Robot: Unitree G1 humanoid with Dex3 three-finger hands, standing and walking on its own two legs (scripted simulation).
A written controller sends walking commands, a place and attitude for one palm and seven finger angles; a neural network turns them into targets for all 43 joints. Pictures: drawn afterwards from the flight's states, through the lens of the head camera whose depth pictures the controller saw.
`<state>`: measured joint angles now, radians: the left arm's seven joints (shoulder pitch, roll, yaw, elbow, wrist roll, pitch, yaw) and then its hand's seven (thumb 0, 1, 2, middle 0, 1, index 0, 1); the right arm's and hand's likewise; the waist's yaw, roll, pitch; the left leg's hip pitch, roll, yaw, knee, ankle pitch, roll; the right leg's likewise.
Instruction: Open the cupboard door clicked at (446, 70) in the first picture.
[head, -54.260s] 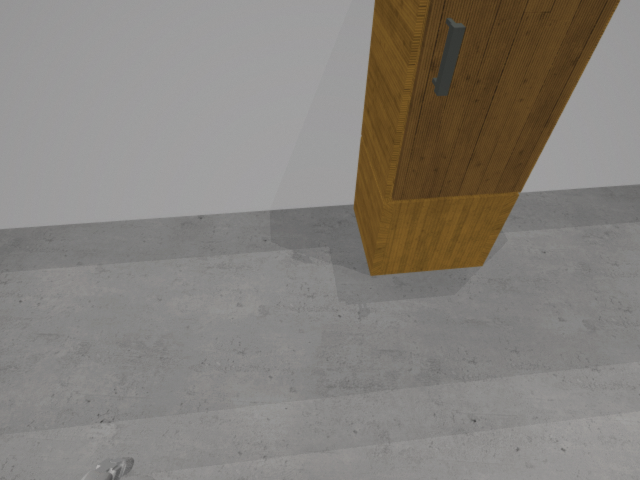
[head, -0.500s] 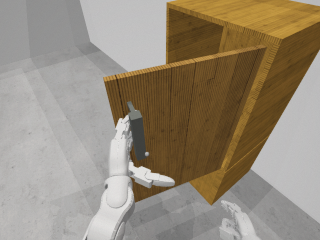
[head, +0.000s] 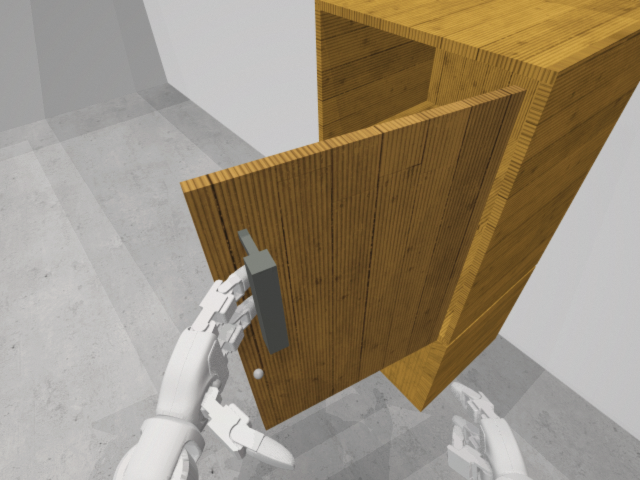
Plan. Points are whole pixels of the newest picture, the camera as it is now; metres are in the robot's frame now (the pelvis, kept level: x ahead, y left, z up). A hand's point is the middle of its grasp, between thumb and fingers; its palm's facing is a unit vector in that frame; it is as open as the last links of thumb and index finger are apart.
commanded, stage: slide the hand sideways off the handle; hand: left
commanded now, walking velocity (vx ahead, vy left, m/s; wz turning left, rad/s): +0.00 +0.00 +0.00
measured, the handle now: (261, 292) +0.29 +0.09 +0.13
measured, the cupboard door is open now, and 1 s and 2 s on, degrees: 78 78 78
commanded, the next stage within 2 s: draw the hand back to the body in 0.62 s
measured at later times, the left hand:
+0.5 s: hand (200, 416) +0.16 +0.13 +0.12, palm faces -0.05 -1.00 -0.08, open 16.3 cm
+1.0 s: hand (144, 416) +0.15 +0.17 +0.13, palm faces -0.05 -0.99 -0.09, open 16.3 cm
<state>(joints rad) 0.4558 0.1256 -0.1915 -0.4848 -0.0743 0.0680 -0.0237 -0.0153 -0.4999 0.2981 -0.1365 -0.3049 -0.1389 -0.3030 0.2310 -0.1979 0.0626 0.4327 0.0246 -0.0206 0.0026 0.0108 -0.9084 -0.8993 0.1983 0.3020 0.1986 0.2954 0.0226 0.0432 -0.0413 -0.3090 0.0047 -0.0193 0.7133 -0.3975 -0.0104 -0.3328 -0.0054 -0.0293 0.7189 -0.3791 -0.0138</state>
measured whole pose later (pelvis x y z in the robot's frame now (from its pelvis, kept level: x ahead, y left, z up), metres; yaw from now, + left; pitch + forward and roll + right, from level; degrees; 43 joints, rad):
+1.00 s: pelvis -0.01 +0.02 -0.01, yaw +1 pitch +0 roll -2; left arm 0.60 0.25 0.10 -0.54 -0.25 -0.01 -0.23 -0.02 -0.50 0.30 -0.15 -0.30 -0.15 -0.30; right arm 0.27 -0.22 0.06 0.49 0.07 -0.24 -0.06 0.01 -0.91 -0.90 0.20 0.30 0.20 0.30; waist 0.04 0.06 -0.08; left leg -0.38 0.00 -0.04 0.80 -0.41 0.01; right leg -0.37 -0.01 -0.05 0.74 -0.37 0.01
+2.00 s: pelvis +0.03 +0.00 +0.02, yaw +0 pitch -3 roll +0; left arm 0.48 0.34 0.34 -0.42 -0.07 -0.05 0.12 0.01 0.72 0.82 -0.20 -0.31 -0.20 -0.31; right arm 0.18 -0.23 0.01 0.62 0.02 -0.09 -0.09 0.01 -0.91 -0.90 0.20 0.30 0.20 0.30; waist 0.07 0.06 0.01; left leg -0.10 0.01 -0.02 0.46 -0.31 -0.01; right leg -0.12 0.00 -0.03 0.45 -0.29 -0.01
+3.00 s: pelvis -0.08 +0.03 +0.01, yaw -1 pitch -2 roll +0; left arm 0.54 0.40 0.44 -0.51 -0.01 -0.18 0.16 0.01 0.89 0.90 -0.21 -0.31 -0.21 -0.31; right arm 0.21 -0.21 0.00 0.55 0.02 -0.05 -0.08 0.01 -0.91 -0.90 0.20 0.30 0.20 0.30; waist 0.01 0.00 0.05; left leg -0.36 -0.01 0.02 0.62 -0.23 0.03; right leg -0.37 -0.02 0.00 0.58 -0.17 0.02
